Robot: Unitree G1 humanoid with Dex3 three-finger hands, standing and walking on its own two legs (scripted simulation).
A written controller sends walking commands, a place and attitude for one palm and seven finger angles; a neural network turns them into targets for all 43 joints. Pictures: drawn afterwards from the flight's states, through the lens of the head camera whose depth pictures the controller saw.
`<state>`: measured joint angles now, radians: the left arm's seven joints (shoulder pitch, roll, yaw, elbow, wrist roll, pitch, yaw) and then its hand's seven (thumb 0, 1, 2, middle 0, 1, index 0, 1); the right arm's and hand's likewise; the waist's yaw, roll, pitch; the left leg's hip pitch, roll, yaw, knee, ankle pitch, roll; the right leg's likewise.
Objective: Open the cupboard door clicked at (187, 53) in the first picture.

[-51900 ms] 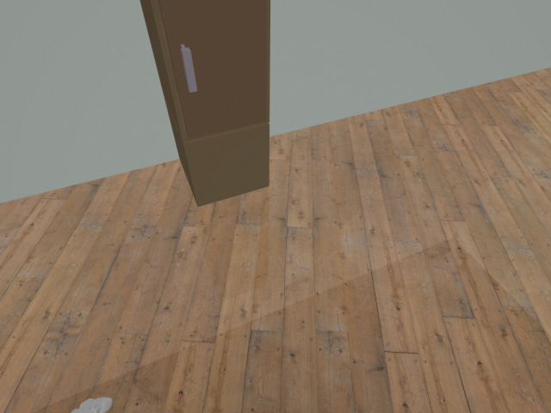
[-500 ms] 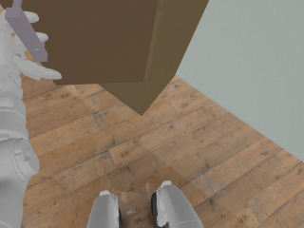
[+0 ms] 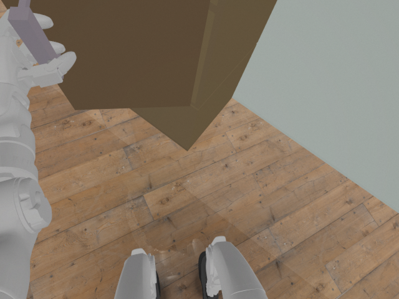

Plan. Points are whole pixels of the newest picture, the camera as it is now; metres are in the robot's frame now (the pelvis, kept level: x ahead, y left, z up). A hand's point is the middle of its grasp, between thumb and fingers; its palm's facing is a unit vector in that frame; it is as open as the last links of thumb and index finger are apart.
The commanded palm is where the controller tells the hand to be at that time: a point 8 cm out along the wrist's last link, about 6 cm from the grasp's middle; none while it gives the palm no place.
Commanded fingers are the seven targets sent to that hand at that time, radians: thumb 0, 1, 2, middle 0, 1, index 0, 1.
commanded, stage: close the thumb around the handle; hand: left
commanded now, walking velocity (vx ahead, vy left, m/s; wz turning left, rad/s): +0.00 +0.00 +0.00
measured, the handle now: (42, 38) +0.59 +0.24 +0.06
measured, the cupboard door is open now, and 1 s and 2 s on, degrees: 43 65 94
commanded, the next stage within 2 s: pull the door open along its arc in 0.24 s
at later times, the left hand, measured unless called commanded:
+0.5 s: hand (50, 63) +0.53 +0.22 +0.06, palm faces +0.02 -1.00 -0.01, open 6.2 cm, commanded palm +0.50 +0.25 +0.05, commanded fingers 0.00 0.90 0.90 -0.40 -1.35 -0.40 -1.35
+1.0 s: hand (76, 117) +0.43 +0.17 +0.06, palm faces +0.21 -0.97 +0.10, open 6.8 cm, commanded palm +0.37 +0.21 +0.05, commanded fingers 0.00 0.90 0.90 -0.40 -1.35 -0.40 -1.35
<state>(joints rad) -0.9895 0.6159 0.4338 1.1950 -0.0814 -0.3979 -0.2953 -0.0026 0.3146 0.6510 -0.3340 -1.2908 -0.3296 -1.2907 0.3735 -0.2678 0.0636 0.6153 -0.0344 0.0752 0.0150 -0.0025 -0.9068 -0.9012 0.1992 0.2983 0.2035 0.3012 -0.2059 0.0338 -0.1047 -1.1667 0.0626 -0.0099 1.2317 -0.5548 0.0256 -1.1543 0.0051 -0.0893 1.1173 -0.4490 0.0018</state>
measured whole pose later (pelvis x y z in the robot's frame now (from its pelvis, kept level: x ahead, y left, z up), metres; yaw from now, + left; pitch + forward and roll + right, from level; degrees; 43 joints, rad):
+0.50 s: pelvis +0.00 +0.00 +0.00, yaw -1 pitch +28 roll -5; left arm -0.95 0.62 0.46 1.16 -0.08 -0.39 -0.31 0.01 0.67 0.77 -0.32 -1.33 -0.32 -1.35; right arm 0.37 -0.27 0.06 0.59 -0.03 0.08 0.01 0.00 -0.91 -0.90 0.20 0.30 0.20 0.30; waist -0.21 0.03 -0.11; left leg -1.15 0.07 0.00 1.23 -0.56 0.03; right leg -1.15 0.01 -0.08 1.11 -0.45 0.00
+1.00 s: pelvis +0.03 +0.01 +0.03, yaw +0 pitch +23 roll -3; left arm -0.31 0.14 0.22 0.51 -0.18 -0.42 0.06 0.03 0.64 0.73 -0.23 -1.31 -0.29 -1.25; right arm 0.29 -0.24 -0.01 0.52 -0.02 0.04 0.07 0.00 -0.91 -0.90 0.20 0.30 0.20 0.30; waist -0.08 0.03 -0.17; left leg -0.93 0.05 0.05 1.09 -0.56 0.03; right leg -0.95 0.00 -0.03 1.02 -0.46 0.02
